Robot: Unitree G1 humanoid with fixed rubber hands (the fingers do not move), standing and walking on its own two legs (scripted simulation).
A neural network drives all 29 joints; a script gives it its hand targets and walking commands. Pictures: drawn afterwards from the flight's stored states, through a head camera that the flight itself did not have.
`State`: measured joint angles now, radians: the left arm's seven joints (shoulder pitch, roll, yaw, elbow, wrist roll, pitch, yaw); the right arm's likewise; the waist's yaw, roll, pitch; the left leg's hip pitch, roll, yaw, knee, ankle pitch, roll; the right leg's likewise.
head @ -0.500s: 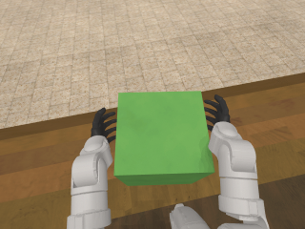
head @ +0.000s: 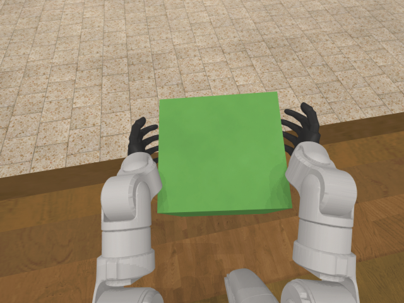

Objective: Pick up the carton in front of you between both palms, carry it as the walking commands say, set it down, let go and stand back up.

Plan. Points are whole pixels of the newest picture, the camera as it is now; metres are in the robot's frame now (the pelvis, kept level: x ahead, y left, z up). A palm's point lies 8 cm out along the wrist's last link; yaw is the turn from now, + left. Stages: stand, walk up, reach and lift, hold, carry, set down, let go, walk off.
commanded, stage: carry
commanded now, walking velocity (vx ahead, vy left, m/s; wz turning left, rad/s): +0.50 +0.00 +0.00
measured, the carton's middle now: (220, 165) +0.39 -0.06 +0.00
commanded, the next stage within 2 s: none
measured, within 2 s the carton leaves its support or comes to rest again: neither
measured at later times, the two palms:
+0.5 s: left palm (78, 63) +0.76 +0.29 +0.01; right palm (177, 54) +0.79 +0.01 -0.01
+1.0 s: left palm (130, 53) +1.35 +0.26 -0.38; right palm (182, 56) +1.30 -0.02 -0.38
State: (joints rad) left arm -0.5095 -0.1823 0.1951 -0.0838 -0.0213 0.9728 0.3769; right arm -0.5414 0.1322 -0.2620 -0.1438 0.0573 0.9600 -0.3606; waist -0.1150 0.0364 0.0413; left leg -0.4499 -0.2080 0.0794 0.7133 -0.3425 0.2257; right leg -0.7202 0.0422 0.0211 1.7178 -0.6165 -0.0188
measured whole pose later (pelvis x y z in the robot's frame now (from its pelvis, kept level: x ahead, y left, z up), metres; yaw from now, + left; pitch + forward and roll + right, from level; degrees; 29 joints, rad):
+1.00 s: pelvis +1.00 +0.18 -0.42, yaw -4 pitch +3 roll +0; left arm -0.37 -0.20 0.23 0.03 -0.01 0.81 0.32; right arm -0.36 0.18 -0.21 0.02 -0.02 0.79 -0.32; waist -0.10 0.04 0.10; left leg -0.26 -0.22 0.07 1.03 0.53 -0.07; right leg -0.71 0.13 -0.04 1.52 -0.53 0.00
